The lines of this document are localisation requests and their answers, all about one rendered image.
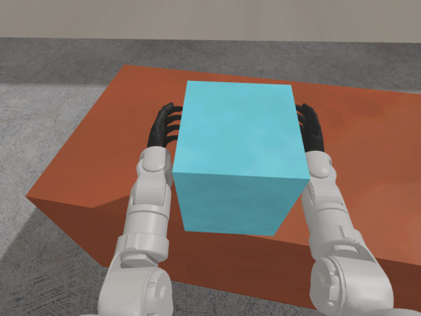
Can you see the left robot forearm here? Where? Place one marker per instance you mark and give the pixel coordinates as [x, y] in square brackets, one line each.
[144, 242]

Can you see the robot right upper arm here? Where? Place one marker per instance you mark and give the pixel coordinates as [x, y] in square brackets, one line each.
[341, 286]

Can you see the left robot hand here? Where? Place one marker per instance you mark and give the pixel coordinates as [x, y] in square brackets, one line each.
[159, 130]

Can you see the robot left upper arm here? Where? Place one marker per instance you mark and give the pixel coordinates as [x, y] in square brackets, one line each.
[141, 291]

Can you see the carton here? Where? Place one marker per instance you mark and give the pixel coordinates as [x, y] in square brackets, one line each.
[240, 162]

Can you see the pedestal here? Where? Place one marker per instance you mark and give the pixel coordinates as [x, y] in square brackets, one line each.
[372, 136]

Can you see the right robot forearm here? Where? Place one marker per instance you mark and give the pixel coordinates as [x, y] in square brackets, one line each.
[328, 220]

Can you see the right robot hand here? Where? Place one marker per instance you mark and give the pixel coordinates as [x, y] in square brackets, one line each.
[311, 130]

